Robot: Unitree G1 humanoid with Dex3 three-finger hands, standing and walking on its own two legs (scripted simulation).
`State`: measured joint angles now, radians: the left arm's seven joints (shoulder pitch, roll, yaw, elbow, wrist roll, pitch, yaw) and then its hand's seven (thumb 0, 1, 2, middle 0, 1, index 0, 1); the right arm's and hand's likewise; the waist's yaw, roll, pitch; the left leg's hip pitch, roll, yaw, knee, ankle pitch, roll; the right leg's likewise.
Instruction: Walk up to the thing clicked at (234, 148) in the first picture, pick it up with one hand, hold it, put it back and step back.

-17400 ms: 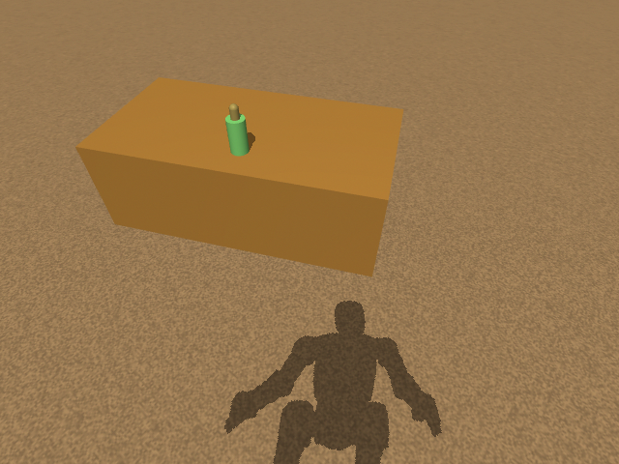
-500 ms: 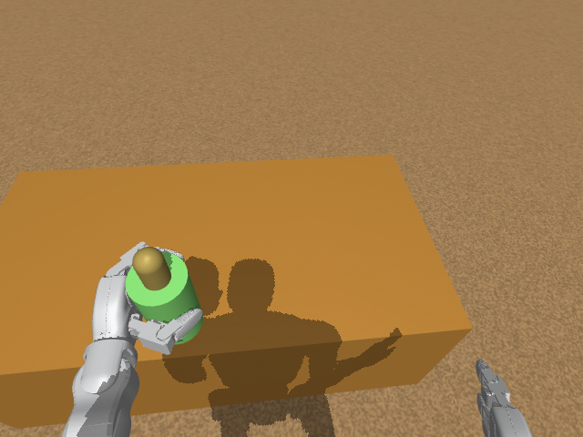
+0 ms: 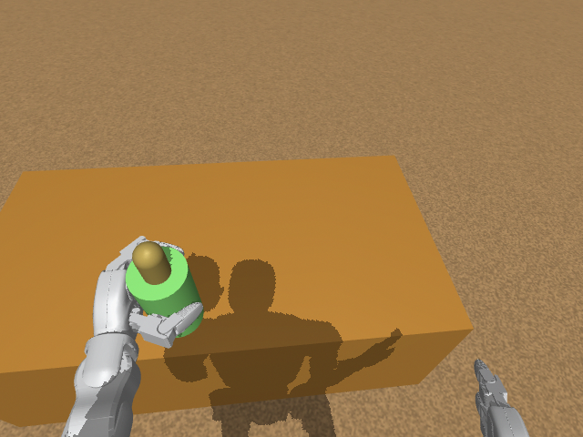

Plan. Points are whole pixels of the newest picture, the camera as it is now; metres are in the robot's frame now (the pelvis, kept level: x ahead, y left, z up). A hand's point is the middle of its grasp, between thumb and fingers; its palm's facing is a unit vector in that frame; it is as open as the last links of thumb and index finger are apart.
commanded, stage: hold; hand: left
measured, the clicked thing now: (165, 286) +0.32 +0.17 +0.06
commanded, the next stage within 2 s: crouch in 1.22 s
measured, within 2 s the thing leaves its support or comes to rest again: neither
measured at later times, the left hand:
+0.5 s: hand (163, 294) +0.32 +0.17 +0.04, palm faces +0.14 -0.99 -0.02, open 9.8 cm
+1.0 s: hand (171, 302) +0.32 +0.17 +0.03, palm faces +0.15 -0.99 -0.01, open 9.8 cm
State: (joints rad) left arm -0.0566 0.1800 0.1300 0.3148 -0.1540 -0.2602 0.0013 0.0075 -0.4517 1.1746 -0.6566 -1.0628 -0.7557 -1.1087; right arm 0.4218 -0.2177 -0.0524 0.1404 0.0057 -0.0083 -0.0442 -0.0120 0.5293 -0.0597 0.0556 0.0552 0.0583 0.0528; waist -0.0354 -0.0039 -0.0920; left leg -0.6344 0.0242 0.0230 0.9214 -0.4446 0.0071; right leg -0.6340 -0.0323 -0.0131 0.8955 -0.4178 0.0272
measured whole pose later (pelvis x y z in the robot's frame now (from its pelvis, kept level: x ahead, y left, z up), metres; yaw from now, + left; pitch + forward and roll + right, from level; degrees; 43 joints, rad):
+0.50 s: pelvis +0.01 +0.00 +0.00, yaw +0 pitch +10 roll -1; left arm 0.00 0.19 0.13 0.28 -0.15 -0.28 -0.01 0.01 -0.44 1.16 -0.66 -1.05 -0.76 -1.10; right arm 0.42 -0.22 -0.06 0.15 0.00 -0.01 -0.03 -0.01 0.53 -0.06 0.05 0.06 0.06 0.05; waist -0.03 -0.01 -0.10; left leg -0.64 0.02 0.02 0.93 -0.46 0.01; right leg -0.63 -0.03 -0.02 0.90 -0.44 0.03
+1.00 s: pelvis +0.00 -0.01 +0.00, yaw +0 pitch +9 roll +0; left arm -0.04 0.17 0.15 0.35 -0.15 -0.30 0.00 0.01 -0.43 1.15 -0.66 -1.05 -0.76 -1.09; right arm 0.41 -0.23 -0.07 0.16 0.00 0.00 -0.03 -0.01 0.53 -0.06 0.05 0.05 0.06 0.05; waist -0.04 -0.01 -0.08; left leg -0.64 0.03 0.02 0.92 -0.44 0.00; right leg -0.64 -0.03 -0.01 0.90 -0.42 0.02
